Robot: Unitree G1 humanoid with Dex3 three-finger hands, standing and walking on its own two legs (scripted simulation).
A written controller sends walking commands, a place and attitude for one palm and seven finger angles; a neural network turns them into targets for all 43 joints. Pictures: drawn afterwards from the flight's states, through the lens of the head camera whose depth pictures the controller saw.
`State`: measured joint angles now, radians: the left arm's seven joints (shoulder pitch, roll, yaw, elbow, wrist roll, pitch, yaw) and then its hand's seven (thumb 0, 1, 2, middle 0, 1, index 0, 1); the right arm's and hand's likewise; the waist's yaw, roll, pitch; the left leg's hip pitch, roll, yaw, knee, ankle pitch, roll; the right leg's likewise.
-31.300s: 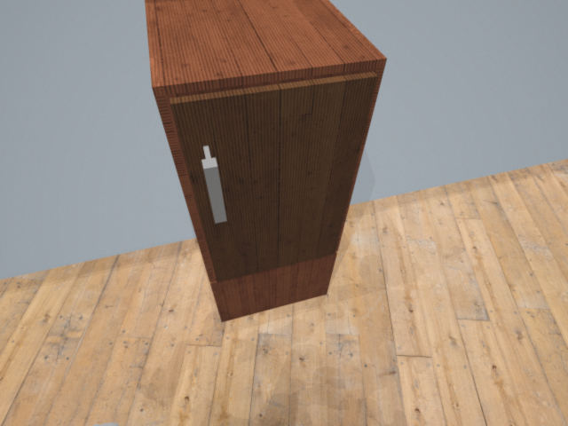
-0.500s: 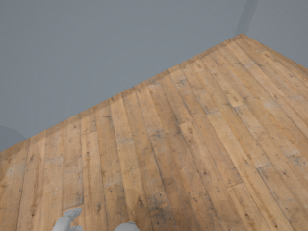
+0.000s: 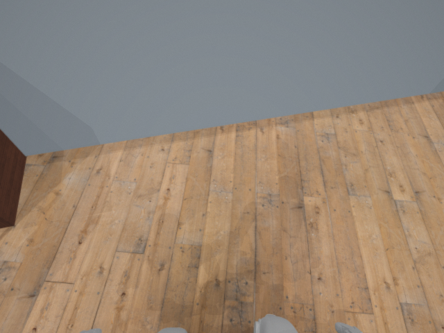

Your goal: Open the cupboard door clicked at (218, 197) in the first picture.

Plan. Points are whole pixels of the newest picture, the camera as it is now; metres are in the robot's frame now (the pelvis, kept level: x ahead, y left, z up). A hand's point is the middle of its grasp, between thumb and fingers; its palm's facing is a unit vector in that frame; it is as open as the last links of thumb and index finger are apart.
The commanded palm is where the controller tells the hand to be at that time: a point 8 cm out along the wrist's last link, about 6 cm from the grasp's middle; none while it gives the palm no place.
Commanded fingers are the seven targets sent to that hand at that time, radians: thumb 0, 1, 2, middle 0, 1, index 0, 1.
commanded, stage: turn to face it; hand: left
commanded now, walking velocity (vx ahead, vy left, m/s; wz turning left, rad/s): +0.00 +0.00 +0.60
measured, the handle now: out of the picture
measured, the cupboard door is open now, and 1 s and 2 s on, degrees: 48 48 48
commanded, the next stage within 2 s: take the last steps up to it in 1.74 s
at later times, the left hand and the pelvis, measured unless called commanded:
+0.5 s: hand out of the picture +0.01 +0.17 -0.18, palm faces +0.34 -0.92 -0.20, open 7.4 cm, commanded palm none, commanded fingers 0.00 0.90 0.90 -0.20 -0.30 -0.20 -0.30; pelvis +0.02 -0.03 -0.01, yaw +19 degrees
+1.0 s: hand out of the picture +0.03 +0.18 -0.15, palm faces +0.56 -0.78 -0.28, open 7.4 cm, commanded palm none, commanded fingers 0.00 0.90 0.90 -0.20 -0.30 -0.20 -0.30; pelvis +0.05 -0.06 +0.00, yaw +37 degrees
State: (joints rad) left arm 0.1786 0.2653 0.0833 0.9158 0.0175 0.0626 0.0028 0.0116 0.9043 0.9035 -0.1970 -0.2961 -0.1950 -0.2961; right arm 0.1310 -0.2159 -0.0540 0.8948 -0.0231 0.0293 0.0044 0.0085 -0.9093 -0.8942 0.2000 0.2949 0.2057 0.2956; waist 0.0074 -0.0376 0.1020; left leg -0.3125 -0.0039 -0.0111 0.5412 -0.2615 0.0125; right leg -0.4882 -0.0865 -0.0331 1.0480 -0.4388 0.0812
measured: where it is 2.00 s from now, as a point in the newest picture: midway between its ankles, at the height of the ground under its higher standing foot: outside the picture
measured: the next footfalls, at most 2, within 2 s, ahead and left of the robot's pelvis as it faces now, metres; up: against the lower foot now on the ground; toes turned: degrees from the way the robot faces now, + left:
right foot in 0.16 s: +0.05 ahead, -0.15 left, +0.00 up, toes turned +3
left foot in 0.52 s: +0.03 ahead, +0.10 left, +0.00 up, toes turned +24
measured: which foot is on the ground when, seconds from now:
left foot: down 0.00-0.16, up 0.18-0.50, down 0.52-0.90, up 0.92-1.00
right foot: up 0.00-0.14, down 0.16-0.52, up 0.54-0.90, down 0.92-1.00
